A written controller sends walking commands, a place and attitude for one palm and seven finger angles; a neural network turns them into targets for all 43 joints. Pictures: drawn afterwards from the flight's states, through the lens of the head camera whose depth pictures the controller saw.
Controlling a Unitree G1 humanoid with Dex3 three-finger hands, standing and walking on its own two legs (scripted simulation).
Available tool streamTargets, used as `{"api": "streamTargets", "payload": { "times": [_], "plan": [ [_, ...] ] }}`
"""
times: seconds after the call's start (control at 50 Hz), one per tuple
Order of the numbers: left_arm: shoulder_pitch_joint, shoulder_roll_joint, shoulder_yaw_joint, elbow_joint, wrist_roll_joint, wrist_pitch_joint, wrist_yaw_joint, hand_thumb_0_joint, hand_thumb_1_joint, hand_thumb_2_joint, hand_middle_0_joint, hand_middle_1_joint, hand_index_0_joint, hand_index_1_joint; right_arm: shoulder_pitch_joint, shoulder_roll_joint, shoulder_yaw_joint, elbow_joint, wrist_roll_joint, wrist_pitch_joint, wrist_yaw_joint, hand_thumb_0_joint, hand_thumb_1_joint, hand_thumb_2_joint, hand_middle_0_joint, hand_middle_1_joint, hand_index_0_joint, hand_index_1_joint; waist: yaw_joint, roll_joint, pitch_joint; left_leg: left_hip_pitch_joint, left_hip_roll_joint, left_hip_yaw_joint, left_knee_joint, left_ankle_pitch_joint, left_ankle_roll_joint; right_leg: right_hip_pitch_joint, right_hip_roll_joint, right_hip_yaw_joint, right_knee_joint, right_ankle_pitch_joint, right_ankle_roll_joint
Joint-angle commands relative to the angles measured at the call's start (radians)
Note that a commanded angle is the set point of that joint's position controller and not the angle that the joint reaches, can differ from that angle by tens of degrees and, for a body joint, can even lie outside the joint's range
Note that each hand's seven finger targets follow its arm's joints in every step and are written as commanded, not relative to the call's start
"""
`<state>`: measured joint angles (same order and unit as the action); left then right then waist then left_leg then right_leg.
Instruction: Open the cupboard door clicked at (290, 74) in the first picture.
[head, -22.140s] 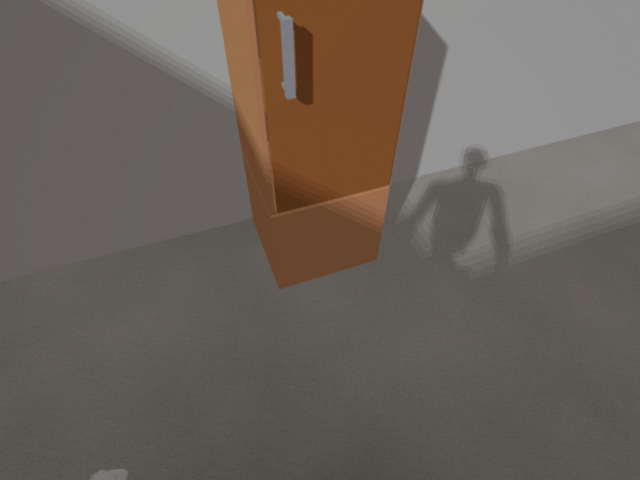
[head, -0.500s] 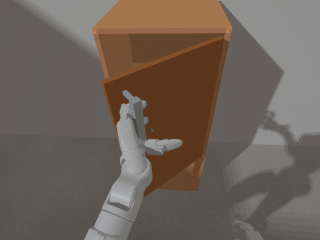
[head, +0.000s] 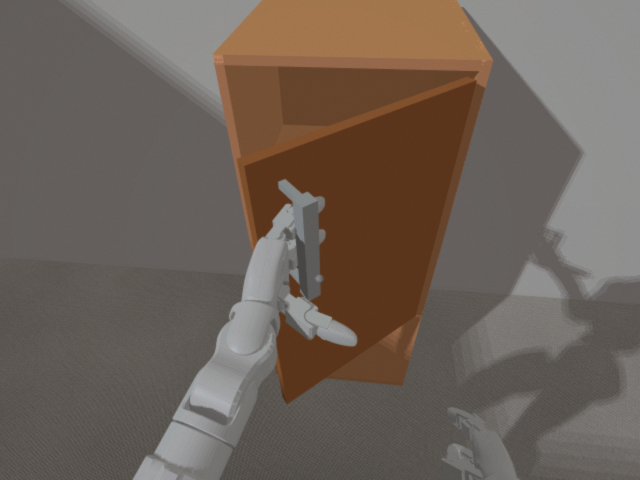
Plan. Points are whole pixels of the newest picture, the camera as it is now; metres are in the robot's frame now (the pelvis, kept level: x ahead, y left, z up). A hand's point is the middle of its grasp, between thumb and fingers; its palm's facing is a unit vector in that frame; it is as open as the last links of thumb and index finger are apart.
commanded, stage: slide the hand sideways off the handle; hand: left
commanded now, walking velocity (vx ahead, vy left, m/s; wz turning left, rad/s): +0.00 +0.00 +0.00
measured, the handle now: (299, 242) +0.37 +0.06 +0.14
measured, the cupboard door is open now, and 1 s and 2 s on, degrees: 42 43 43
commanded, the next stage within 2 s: draw the hand back to the body in 1.04 s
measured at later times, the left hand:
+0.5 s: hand (299, 306) +0.27 +0.05 +0.13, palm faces -0.11 -0.99 +0.00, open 16.2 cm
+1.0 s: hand (238, 346) +0.22 +0.11 +0.13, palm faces -0.04 -1.00 -0.03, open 16.3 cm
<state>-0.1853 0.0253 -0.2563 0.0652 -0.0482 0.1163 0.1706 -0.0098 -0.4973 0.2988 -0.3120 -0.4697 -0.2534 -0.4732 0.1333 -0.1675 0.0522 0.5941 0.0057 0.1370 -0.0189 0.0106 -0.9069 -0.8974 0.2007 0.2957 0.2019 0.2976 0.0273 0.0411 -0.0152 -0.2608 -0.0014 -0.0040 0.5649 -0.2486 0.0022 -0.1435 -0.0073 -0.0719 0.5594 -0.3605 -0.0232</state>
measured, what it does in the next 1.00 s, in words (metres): stands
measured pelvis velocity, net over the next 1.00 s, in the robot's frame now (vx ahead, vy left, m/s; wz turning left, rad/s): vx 0.01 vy -0.02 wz -0.01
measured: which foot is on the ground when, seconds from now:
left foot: down 0.00-1.00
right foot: down 0.00-1.00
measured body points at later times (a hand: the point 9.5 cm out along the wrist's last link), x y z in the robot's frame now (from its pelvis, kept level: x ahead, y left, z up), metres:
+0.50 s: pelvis +0.01 -0.01 +0.00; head -0.03 -0.02 +0.45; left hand +0.27 +0.10 +0.14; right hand +0.19 -0.22 -0.08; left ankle +0.04 +0.12 -0.73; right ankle -0.03 -0.10 -0.73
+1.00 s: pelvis +0.01 -0.02 +0.00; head -0.02 -0.05 +0.45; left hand +0.21 +0.16 +0.14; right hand +0.21 -0.24 -0.07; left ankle +0.04 +0.12 -0.73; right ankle -0.03 -0.10 -0.73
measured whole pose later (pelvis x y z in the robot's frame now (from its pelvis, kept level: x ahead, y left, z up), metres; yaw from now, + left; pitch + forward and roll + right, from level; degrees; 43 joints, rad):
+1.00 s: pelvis +0.01 -0.02 +0.00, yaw +0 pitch -3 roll +0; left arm 0.39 0.17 0.01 -0.40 -0.21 0.07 -0.12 -0.01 -0.50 0.30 -0.16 -0.30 -0.16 -0.30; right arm 0.21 -0.23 0.06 0.53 0.03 -0.05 -0.06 0.01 -0.91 -0.90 0.20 0.30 0.20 0.30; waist 0.04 0.06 -0.04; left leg -0.25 0.03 -0.01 0.57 -0.27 -0.03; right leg -0.13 0.03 -0.08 0.55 -0.38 -0.05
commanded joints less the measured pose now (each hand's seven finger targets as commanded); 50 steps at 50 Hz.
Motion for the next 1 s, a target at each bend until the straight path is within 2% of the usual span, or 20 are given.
{"api": "streamTargets", "payload": {
  "times": [0.0,0.04,0.08,0.1,0.12,0.2,0.24,0.28,0.34,0.48,0.56,0.62,0.64,0.68,0.72,0.8,0.84,0.86,0.9,0.98],
  "plan": [
    [-0.299,-0.113,0.013,-0.205,-0.115,-0.045,-0.104,0.0,-0.5,0.3,-0.15,-0.3,-0.15,-0.3,-0.151,-0.1,-0.022,-0.18,0.023,-0.084,-0.024,0.0,-0.9,-0.9,0.2,0.3,0.2,0.3,-0.026,-0.127,-0.162,0.183,0.01,-0.041,-0.075,0.129,0.017,-0.122,0.034,-0.013,-0.107,0.23,-0.008],
    [-0.278,-0.102,0.037,-0.241,-0.109,-0.041,-0.064,0.0,-0.5,0.3,-0.15,-0.3,-0.15,-0.3,-0.155,-0.101,-0.021,-0.187,0.02,-0.098,-0.014,0.0,-0.9,-0.9,0.2,0.3,0.2,0.3,-0.012,-0.102,-0.155,0.174,0.009,-0.037,-0.085,0.11,0.016,-0.125,0.035,-0.013,-0.108,0.189,-0.008],
    [-0.228,-0.08,0.048,-0.292,-0.075,-0.049,-0.031,0.0,-0.5,0.3,-0.15,-0.3,-0.15,-0.3,-0.152,-0.102,-0.027,-0.198,0.014,-0.1,-0.002,0.0,-0.9,-0.9,0.2,0.3,0.2,0.3,-0.003,-0.113,-0.174,0.172,0.012,-0.029,-0.082,0.123,0.017,-0.116,0.034,-0.007,-0.104,0.192,-0.008],
    [-0.23,-0.069,0.044,-0.307,-0.056,-0.053,-0.021,0.0,-0.5,0.3,-0.15,-0.3,-0.15,-0.3,-0.146,-0.103,-0.029,-0.196,0.012,-0.1,0.003,0.0,-0.9,-0.9,0.2,0.3,0.2,0.3,-0.011,-0.121,-0.174,0.174,0.014,-0.026,-0.082,0.127,0.018,-0.116,0.034,-0.004,-0.104,0.193,-0.009],
    [-0.196,-0.066,0.047,-0.333,-0.047,-0.055,-0.014,0.0,-0.5,0.3,-0.15,-0.3,-0.15,-0.3,-0.145,-0.103,-0.032,-0.206,0.01,-0.1,0.007,0.0,-0.9,-0.9,0.2,0.3,0.2,0.3,-0.002,-0.118,-0.193,0.179,0.014,-0.018,-0.077,0.138,0.02,-0.105,0.035,0.0,-0.104,0.206,-0.008],
    [-0.125,-0.005,0.091,-0.379,-0.034,-0.051,-0.01,0.0,-0.5,0.3,-0.15,-0.3,-0.15,-0.3,-0.154,-0.1,-0.028,-0.217,0.008,-0.085,0.01,0.0,-0.9,-0.9,0.2,0.3,0.2,0.3,0.01,-0.079,-0.17,0.164,0.011,0.002,-0.081,0.136,0.019,-0.087,0.031,0.015,-0.118,0.212,-0.009],
    [-0.079,0.025,0.114,-0.393,-0.029,-0.043,-0.014,0.0,-0.5,0.3,-0.15,-0.3,-0.15,-0.3,-0.159,-0.102,-0.027,-0.22,0.008,-0.075,0.006,0.0,-0.9,-0.9,0.2,0.3,0.2,0.3,0.014,-0.099,-0.148,0.154,0.011,0.006,-0.083,0.13,0.021,-0.081,0.029,0.019,-0.135,0.202,-0.008],
    [-0.06,0.025,0.107,-0.454,-0.028,-0.042,-0.019,0.0,-0.5,0.3,-0.15,-0.3,-0.15,-0.3,-0.164,-0.098,-0.026,-0.23,0.008,-0.078,0.003,0.0,-0.9,-0.9,0.2,0.3,0.2,0.3,0.011,-0.065,-0.154,0.17,0.008,0.011,-0.083,0.139,0.022,-0.079,0.029,0.024,-0.134,0.221,-0.007],
    [0.005,0.047,0.126,-0.474,-0.043,-0.03,-0.038,0.0,-0.5,0.3,-0.15,-0.3,-0.15,-0.3,-0.165,-0.1,-0.022,-0.23,0.011,-0.077,-0.001,0.0,-0.9,-0.9,0.2,0.3,0.2,0.3,0.005,-0.073,-0.123,0.162,0.007,0.014,-0.079,0.131,0.022,-0.084,0.028,0.029,-0.154,0.215,-0.004],
    [0.115,0.074,0.154,-0.58,-0.07,-0.037,-0.082,0.0,-0.5,0.3,-0.15,-0.3,-0.15,-0.3,-0.158,-0.105,-0.024,-0.238,0.009,-0.107,-0.014,0.0,-0.9,-0.9,0.2,0.3,0.2,0.3,0.005,-0.065,-0.151,0.187,0.001,0.018,-0.069,0.178,0.026,-0.067,0.026,0.034,-0.141,0.307,0.006],
    [0.194,0.122,0.204,-0.602,-0.079,-0.04,-0.113,0.0,-0.5,0.3,-0.15,-0.3,-0.15,-0.3,-0.147,-0.111,-0.024,-0.241,0.01,-0.117,-0.017,0.0,-0.9,-0.9,0.2,0.3,0.2,0.3,0.006,-0.078,-0.138,0.173,-0.002,0.021,-0.063,0.19,0.029,-0.065,0.023,0.037,-0.133,0.356,0.014],
    [0.271,0.12,0.206,-0.647,-0.087,-0.049,-0.141,0.0,-0.5,0.3,-0.15,-0.3,-0.15,-0.3,-0.132,-0.111,-0.025,-0.25,0.01,-0.133,-0.015,0.0,-0.9,-0.9,0.2,0.3,0.2,0.3,0.01,-0.08,-0.156,0.178,-0.002,0.021,-0.053,0.221,0.03,-0.052,0.022,0.033,-0.113,0.424,0.018],
    [0.308,0.143,0.232,-0.638,-0.093,-0.051,-0.151,0.0,-0.5,0.3,-0.15,-0.3,-0.15,-0.3,-0.132,-0.114,-0.027,-0.25,0.011,-0.137,-0.017,0.0,-0.9,-0.9,0.2,0.3,0.2,0.3,0.01,-0.099,-0.135,0.17,-0.001,0.02,-0.047,0.224,0.031,-0.057,0.021,0.035,-0.119,0.438,0.022],
    [0.329,0.137,0.224,-0.686,-0.103,-0.062,-0.174,0.0,-0.5,0.3,-0.15,-0.3,-0.15,-0.3,-0.128,-0.114,-0.025,-0.258,0.012,-0.148,-0.018,0.0,-0.9,-0.9,0.2,0.3,0.2,0.3,0.008,-0.085,-0.138,0.167,-0.004,0.021,-0.044,0.221,0.032,-0.059,0.017,0.038,-0.111,0.454,0.026],
    [0.369,0.163,0.255,-0.684,-0.112,-0.067,-0.198,0.0,-0.5,0.3,-0.15,-0.3,-0.15,-0.3,-0.119,-0.119,-0.027,-0.255,0.014,-0.161,-0.023,0.0,-0.9,-0.9,0.2,0.3,0.2,0.3,0.005,-0.082,-0.125,0.156,-0.006,0.023,-0.035,0.206,0.031,-0.068,0.013,0.045,-0.116,0.457,0.034],
    [0.352,0.166,0.252,-0.699,-0.13,-0.085,-0.237,0.0,-0.5,0.3,-0.15,-0.3,-0.15,-0.3,-0.109,-0.125,-0.028,-0.252,0.017,-0.195,-0.034,0.0,-0.9,-0.9,0.2,0.3,0.2,0.3,-0.009,-0.067,-0.08,0.148,-0.009,0.015,-0.024,0.167,0.033,-0.113,0.014,0.048,-0.13,0.372,0.033],
    [0.386,0.207,0.3,-0.703,-0.148,-0.099,-0.252,0.0,-0.5,0.3,-0.15,-0.3,-0.15,-0.3,-0.094,-0.131,-0.032,-0.245,0.016,-0.22,-0.042,0.0,-0.9,-0.9,0.2,0.3,0.2,0.3,0.0,-0.092,-0.103,0.15,-0.009,0.009,-0.014,0.173,0.032,-0.1,0.009,0.055,-0.131,0.397,0.038],
    [0.401,0.211,0.31,-0.705,-0.154,-0.105,-0.264,0.0,-0.5,0.3,-0.15,-0.3,-0.15,-0.3,-0.096,-0.131,-0.031,-0.246,0.017,-0.229,-0.045,0.0,-0.9,-0.9,0.2,0.3,0.2,0.3,0.003,-0.07,-0.11,0.143,-0.011,0.009,-0.017,0.169,0.032,-0.096,0.004,0.06,-0.127,0.401,0.04],
    [0.435,0.204,0.313,-0.696,-0.166,-0.113,-0.285,0.0,-0.5,0.3,-0.15,-0.3,-0.15,-0.3,-0.088,-0.131,-0.029,-0.241,0.02,-0.247,-0.047,0.0,-0.9,-0.9,0.2,0.3,0.2,0.3,0.004,-0.083,-0.099,0.132,-0.012,0.006,-0.013,0.171,0.031,-0.1,0.003,0.059,-0.123,0.421,0.045],
    [0.446,0.246,0.365,-0.684,-0.184,-0.122,-0.309,0.0,-0.5,0.3,-0.15,-0.3,-0.15,-0.3,-0.082,-0.139,-0.032,-0.231,0.024,-0.276,-0.053,0.0,-0.9,-0.9,0.2,0.3,0.2,0.3,0.008,-0.06,-0.075,0.111,-0.014,0.006,-0.012,0.15,0.029,-0.112,0.004,0.061,-0.128,0.368,0.04]
  ]
}}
